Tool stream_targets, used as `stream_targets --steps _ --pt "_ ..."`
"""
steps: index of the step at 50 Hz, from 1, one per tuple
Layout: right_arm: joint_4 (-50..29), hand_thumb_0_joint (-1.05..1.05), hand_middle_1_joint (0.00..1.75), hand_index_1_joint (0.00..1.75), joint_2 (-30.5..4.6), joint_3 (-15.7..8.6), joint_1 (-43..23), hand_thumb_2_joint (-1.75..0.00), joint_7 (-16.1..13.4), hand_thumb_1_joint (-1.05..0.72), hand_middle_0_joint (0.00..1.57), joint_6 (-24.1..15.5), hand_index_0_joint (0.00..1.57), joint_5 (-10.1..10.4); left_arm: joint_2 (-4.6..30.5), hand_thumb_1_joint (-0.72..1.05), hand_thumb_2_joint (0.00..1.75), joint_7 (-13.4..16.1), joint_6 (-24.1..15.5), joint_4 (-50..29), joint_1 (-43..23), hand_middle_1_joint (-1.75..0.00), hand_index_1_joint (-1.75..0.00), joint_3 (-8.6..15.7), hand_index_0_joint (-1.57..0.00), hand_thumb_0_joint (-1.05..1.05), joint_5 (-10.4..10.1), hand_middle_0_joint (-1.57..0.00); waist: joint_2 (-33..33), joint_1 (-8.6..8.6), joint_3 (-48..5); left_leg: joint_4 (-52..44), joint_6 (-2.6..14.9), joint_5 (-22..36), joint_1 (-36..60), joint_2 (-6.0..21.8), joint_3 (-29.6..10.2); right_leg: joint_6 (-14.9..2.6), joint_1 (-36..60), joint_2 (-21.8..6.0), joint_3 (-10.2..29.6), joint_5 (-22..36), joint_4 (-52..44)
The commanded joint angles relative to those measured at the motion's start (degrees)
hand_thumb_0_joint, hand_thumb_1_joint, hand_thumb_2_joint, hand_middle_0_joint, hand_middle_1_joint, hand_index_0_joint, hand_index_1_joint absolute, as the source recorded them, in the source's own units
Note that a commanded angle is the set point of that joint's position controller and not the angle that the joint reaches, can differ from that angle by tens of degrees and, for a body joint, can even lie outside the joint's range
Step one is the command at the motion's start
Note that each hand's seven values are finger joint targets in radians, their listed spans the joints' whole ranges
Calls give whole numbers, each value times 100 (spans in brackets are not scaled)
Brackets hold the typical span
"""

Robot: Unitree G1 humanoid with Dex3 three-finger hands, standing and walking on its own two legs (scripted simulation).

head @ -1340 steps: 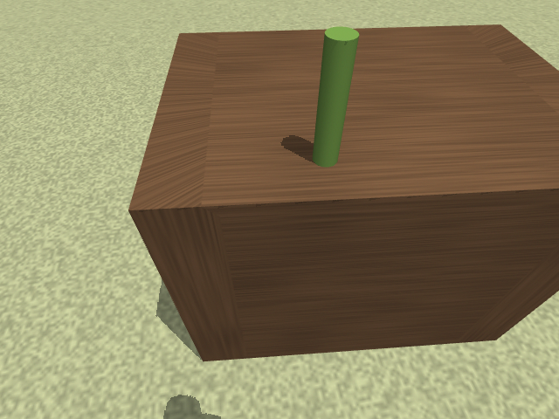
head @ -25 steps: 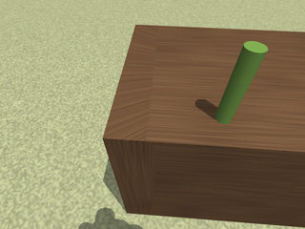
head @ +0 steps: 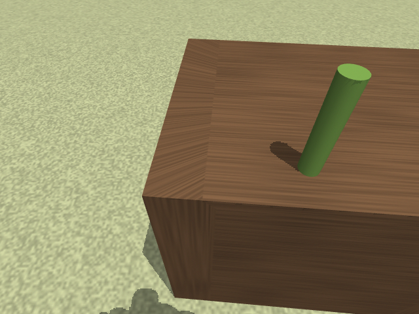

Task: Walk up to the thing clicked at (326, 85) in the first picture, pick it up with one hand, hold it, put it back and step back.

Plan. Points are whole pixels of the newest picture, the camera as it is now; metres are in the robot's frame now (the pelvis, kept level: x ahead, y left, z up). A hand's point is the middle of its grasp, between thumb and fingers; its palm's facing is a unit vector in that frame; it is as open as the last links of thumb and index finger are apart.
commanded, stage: home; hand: right
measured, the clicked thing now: (327, 128) +0.44 -0.20 +0.14
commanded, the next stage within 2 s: stand in 0.06 s
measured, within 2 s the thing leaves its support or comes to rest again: neither
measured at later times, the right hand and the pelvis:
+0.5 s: hand out of the picture +0.06 -0.26 -0.16, palm faces -0.05 +0.94 -0.35, open 11.8 cm; pelvis -0.01 +0.00 +0.00, yaw +0 degrees
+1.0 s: hand out of the picture +0.06 -0.26 -0.16, palm faces -0.05 +0.94 -0.34, open 7.4 cm; pelvis +0.00 +0.00 +0.00, yaw +0 degrees
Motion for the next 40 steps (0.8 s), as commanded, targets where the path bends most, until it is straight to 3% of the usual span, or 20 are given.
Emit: stream_targets --steps 1,8,10,11,18,23,26,30,36,40 --pt "-345 0 5 5 -1203 -238 -161 -5 -95 55 5 -98 5 8 1280 90 90 72 -94 -343 -203 -30 -30 267 -20 0 4 -20 -34 -35 -423 -289 230 1014 -102 587 -371 -147 204 -613 494 810 -295" --pt "-331 0 5 5 -1229 -243 -133 -6 -92 54 5 -96 5 11 1240 90 90 61 -111 -334 -164 -30 -30 248 -20 0 -11 -20 -31 -28 -450 -261 241 1054 -46 600 -363 -161 214 -636 497 835 -303" --pt "-325 0 21 21 -1194 -238 -170 -22 -86 38 20 -91 20 22 1233 90 90 63 -103 -325 -135 -30 -30 230 -20 0 -6 -20 -34 -27 -351 -301 221 970 -34 588 -403 -153 76 -601 462 693 -349" --pt "-334 0 29 29 -1213 -243 -135 -30 -85 30 20 -86 20 16 1232 90 90 69 -104 -331 -135 -30 -30 237 -20 0 5 -20 -13 -33 -346 -300 240 875 -107 586 -387 -147 125 -611 472 658 -355" --pt "-315 0 30 30 -1196 -257 -72 -86 -64 -26 20 -58 20 -2 1279 90 90 63 -111 -327 -123 -30 -30 252 -20 0 8 -20 -58 -65 -195 -352 256 268 -210 544 -399 -157 -46 -613 539 53 -482" --pt "-310 0 30 30 -1172 -250 -81 -90 -54 -66 20 -70 20 4 1288 90 90 57 -120 -329 -91 -30 -30 251 -20 0 -2 -20 -22 -32 -194 -380 244 370 -279 548 -431 -151 23 -599 521 117 -453" --pt "-341 0 30 30 -1172 -254 -77 -90 -59 -90 20 -80 20 3 1304 90 90 58 -136 -362 -100 -30 -30 259 -20 0 -1 -20 -33 -40 -331 -321 247 657 -179 575 -414 -155 81 -623 519 436 -383" --pt "-326 0 30 30 -1191 -257 -50 -90 -58 -90 20 -83 20 13 1271 90 90 62 -134 -356 -69 -30 -30 248 -20 0 -9 -20 -31 -32 -366 -311 247 748 -135 587 -415 -158 125 -638 520 515 -385" --pt "-307 0 30 30 -1154 -248 -4 -90 -56 -90 20 -69 20 12 1295 90 90 51 -112 -354 -76 -30 -30 254 -20 0 -7 -20 -16 -44 -204 -385 224 436 -251 541 -429 -171 -10 -597 502 151 -414" --pt "-313 0 30 30 -1197 -274 -41 -90 -55 -90 20 -75 20 18 1269 90 90 56 -125 -368 -71 -30 -30 244 -20 0 -6 -20 -66 -32 -286 -327 231 670 -183 572 -442 -167 45 -617 505 308 -408"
